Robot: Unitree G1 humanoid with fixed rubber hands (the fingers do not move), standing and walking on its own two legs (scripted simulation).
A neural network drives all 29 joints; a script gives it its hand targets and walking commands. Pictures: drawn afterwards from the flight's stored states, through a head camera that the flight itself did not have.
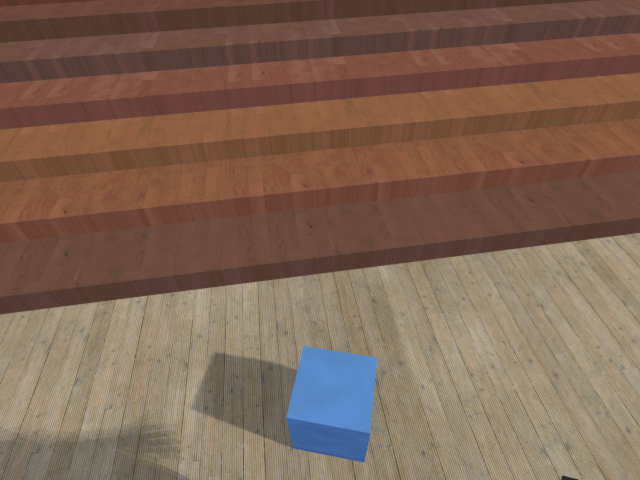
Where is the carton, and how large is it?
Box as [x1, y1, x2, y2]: [286, 346, 376, 461]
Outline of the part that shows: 303,346 286,417 293,447 364,461 370,431 376,358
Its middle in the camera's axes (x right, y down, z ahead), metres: +0.04 +0.48 +1.11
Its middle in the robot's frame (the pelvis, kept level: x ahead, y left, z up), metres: +0.48 +0.00 -0.66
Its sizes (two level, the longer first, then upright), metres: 0.210 0.200 0.250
